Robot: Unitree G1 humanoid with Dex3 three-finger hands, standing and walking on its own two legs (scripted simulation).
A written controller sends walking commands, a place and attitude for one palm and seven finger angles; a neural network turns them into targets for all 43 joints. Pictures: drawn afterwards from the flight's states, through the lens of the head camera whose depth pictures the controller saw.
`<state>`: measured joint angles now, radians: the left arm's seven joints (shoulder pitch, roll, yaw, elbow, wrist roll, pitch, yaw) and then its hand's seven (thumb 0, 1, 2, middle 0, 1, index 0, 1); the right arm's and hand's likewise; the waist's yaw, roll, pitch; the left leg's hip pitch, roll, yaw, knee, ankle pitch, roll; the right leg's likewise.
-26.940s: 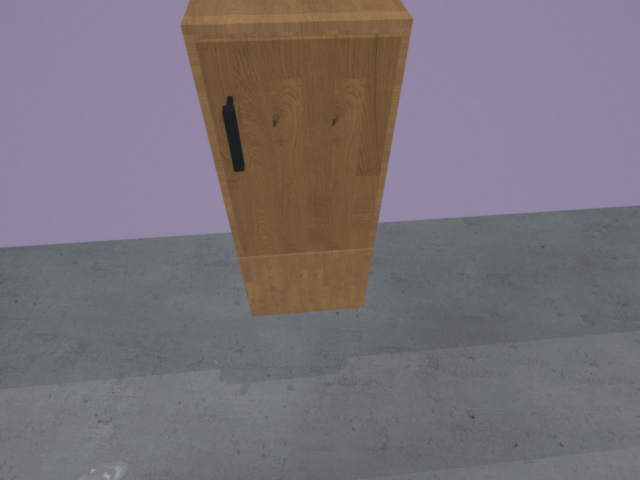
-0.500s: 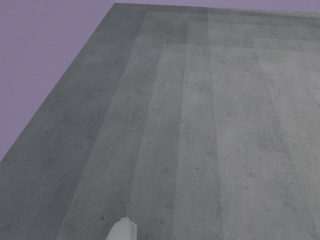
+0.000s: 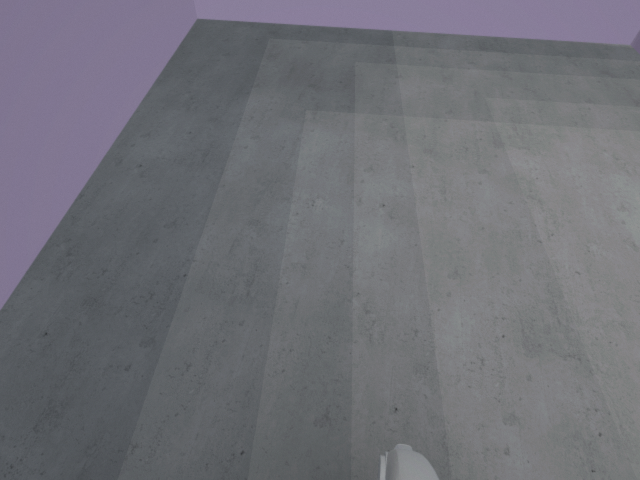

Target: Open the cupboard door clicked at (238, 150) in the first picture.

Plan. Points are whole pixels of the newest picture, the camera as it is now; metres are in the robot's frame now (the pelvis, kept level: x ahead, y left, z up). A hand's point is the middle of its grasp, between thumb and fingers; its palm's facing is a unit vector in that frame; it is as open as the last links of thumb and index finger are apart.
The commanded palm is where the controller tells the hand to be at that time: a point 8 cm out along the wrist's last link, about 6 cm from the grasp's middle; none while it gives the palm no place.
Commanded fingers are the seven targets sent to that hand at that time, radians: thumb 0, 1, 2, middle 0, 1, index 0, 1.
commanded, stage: walk to a spot facing it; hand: left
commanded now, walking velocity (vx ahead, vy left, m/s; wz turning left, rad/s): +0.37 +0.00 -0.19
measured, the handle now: out of the picture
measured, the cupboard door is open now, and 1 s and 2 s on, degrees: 47 47 47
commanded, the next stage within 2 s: turn to face it in 0.50 s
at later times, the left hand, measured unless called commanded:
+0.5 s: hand (257, 383) +0.29 +0.12 -0.17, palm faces +0.05 -0.98 -0.21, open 7.0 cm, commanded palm none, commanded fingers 0.00 0.90 0.90 -0.20 -0.30 -0.20 -0.30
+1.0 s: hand (253, 286) +0.47 +0.16 -0.17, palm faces +0.22 -0.95 -0.23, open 7.4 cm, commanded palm none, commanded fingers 0.00 0.90 0.90 -0.20 -0.30 -0.20 -0.30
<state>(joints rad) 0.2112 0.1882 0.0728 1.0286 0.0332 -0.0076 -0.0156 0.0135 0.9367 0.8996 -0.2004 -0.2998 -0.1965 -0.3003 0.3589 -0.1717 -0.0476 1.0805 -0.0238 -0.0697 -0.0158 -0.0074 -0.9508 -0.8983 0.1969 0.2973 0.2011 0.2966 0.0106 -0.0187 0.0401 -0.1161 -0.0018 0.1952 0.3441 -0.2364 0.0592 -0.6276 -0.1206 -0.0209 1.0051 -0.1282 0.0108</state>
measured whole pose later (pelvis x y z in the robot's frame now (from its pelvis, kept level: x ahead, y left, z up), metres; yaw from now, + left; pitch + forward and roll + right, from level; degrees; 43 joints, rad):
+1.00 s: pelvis +0.40 -0.05 -0.01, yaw +12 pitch +2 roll +0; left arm 0.13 0.19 0.06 0.91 0.02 0.02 0.01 0.00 0.91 0.90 -0.20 -0.30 -0.20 -0.30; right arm 0.20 -0.18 -0.06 0.97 -0.03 0.01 0.01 0.00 -0.92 -0.90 0.20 0.30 0.20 0.30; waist -0.02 0.02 0.07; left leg -0.38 -0.03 -0.01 0.52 -0.19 0.04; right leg -0.49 -0.06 -0.01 0.87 -0.37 0.08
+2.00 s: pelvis +0.53 -0.09 -0.01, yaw +49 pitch +1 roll +2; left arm 0.16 0.18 0.02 0.85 0.02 0.00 0.02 0.00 0.90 0.90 -0.20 -0.30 -0.20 -0.30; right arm 0.15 -0.25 -0.10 0.94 -0.02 0.08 0.02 0.01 -0.91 -0.90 0.20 0.30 0.20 0.30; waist -0.03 0.04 0.11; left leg -0.52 -0.02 -0.03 1.15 -0.46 -0.05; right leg -0.28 -0.07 -0.12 0.60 -0.34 -0.02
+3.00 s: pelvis +0.60 -0.07 -0.01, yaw +86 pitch +0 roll +3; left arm 0.21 0.18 0.04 0.88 0.02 0.00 0.03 0.00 0.91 0.90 -0.21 -0.30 -0.20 -0.30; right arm 0.13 -0.24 -0.08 0.97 -0.02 0.08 0.03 0.01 -0.91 -0.90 0.19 0.30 0.20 0.30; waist -0.02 -0.01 0.12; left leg -0.44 0.03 0.04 0.94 -0.44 -0.07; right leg -0.19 -0.12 -0.25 0.53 -0.34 -0.02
